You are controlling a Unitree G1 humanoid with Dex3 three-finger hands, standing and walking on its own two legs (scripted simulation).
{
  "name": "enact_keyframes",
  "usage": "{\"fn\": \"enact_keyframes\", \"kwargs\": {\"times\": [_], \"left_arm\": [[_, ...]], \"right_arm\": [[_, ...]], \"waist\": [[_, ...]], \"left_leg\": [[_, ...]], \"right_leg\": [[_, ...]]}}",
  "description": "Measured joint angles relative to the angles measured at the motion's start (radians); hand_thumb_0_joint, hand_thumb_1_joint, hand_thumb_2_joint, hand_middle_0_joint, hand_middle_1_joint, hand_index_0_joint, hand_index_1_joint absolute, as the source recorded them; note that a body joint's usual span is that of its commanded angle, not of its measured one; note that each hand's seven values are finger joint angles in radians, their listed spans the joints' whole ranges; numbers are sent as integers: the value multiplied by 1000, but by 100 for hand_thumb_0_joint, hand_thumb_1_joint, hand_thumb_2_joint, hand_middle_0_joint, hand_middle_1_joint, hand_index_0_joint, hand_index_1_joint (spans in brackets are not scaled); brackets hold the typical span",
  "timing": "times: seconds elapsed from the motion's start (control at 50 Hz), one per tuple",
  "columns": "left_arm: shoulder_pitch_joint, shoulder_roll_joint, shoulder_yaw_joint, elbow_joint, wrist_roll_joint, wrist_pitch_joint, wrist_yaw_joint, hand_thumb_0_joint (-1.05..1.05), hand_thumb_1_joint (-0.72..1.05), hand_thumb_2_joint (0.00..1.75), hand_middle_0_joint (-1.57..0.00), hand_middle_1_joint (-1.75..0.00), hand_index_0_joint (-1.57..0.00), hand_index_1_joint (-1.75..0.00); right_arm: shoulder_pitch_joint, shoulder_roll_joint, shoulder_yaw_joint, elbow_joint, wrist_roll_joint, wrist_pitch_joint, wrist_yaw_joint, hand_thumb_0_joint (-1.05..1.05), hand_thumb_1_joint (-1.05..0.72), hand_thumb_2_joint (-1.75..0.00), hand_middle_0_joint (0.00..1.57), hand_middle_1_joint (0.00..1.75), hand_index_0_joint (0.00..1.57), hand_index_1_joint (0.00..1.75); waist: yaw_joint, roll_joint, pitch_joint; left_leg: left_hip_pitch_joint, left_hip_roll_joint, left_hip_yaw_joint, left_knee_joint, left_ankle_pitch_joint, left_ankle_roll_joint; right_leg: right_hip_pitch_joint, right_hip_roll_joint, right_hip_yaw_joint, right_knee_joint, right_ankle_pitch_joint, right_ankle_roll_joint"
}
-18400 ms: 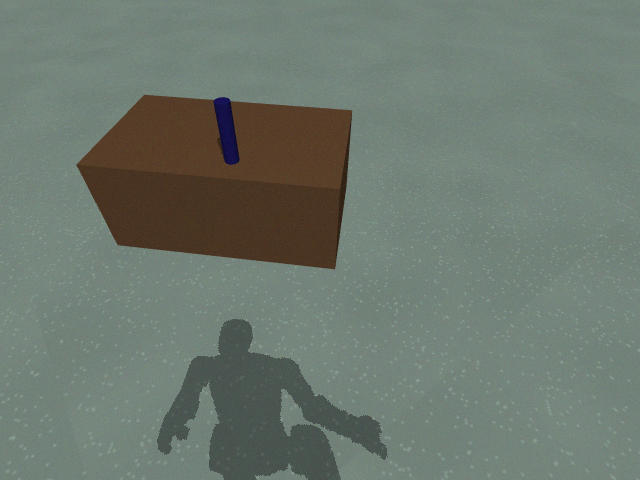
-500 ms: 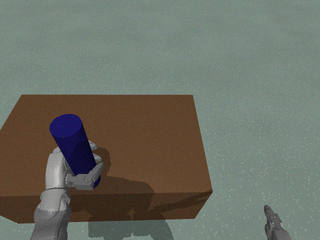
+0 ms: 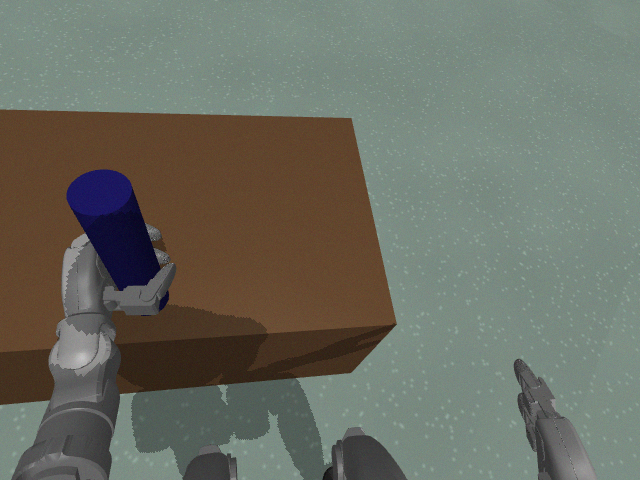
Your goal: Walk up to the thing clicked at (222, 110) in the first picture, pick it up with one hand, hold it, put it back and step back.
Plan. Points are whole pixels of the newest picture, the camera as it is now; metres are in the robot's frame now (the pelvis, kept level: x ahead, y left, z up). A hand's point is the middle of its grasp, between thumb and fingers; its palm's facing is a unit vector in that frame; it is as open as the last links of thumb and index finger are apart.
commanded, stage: crouch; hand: left
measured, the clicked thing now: (129, 255) +0.41 +0.18 +0.02
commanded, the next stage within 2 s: lower in 0.78 s
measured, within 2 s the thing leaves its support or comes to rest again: rests again in 1.74 s
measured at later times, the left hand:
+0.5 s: hand (157, 259) +0.45 +0.18 -0.08, palm faces +0.12 -0.99 -0.01, open 7.4 cm
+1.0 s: hand (162, 253) +0.48 +0.18 -0.10, palm faces +0.13 -0.99 -0.02, open 7.4 cm
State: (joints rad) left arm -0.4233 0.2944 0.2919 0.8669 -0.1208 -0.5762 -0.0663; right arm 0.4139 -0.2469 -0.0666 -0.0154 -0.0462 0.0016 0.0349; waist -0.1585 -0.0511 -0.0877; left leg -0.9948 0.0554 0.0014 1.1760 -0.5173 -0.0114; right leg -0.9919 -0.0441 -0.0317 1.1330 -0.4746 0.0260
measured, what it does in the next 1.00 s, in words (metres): lowers itself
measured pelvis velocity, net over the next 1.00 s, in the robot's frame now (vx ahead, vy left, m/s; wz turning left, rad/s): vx -0.02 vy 0.00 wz -0.02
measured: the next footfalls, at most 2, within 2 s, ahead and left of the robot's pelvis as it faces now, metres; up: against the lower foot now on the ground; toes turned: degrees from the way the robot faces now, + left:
none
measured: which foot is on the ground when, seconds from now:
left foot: down 0.00-1.00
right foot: down 0.00-1.00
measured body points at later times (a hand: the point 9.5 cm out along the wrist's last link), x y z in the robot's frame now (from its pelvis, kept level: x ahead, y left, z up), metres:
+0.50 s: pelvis -0.01 +0.00 -0.05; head +0.14 +0.05 +0.37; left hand +0.44 +0.23 -0.07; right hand +0.15 -0.27 -0.01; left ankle +0.02 +0.12 -0.64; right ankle +0.03 -0.14 -0.64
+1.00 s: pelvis -0.02 +0.00 -0.07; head +0.15 +0.06 +0.35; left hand +0.46 +0.23 -0.10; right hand +0.15 -0.27 -0.01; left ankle +0.02 +0.12 -0.64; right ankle +0.03 -0.14 -0.64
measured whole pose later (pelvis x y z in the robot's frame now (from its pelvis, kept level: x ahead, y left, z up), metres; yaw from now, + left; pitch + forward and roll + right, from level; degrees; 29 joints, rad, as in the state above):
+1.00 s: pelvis -0.02 +0.00 -0.07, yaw -1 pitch +29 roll -4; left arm -0.68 0.48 0.44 1.14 -0.02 -0.61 -0.02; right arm 0.42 -0.29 -0.08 -0.24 -0.06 0.00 0.07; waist -0.31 -0.03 -0.15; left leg -1.38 0.07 -0.04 1.47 -0.59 -0.01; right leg -1.36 -0.03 -0.05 1.39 -0.54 0.02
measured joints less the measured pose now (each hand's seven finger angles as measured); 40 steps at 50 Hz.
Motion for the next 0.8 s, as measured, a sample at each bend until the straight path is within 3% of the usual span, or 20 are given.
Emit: {"fn": "enact_keyframes", "kwargs": {"times": [0.18, 0.56, 0.8], "left_arm": [[-87, 40, 53, 110, 30, -35, 14, 0, -16, 121, -90, -109, -91, -111], [-188, 121, 118, 196, 65, -35, 25, 0, -16, 121, -90, -109, -92, -110], [-238, 164, 140, 246, 84, -30, 34, 0, -16, 121, -90, -109, -92, -110]], "right_arm": [[3, -6, -3, -72, -8, 5, 20, -1, 54, -5, 6, 6, 6, 5], [15, -26, -4, -180, -12, 6, 28, -1, 53, -5, 6, 6, 7, 5], [7, -33, -11, -199, -13, 3, 29, -1, 53, -6, 6, 6, 7, 5]], "waist": [[-45, 14, -38], [-110, 20, -55], [-135, 24, -68]], "left_leg": [[-136, 5, -13, 110, -38, 2], [-301, 11, -38, 234, -65, -3], [-359, 14, -41, 273, -72, -1]], "right_leg": [[-127, 3, -6, 96, -31, 2], [-284, 9, -20, 211, -56, -5], [-341, 13, -20, 244, -59, -4]]}}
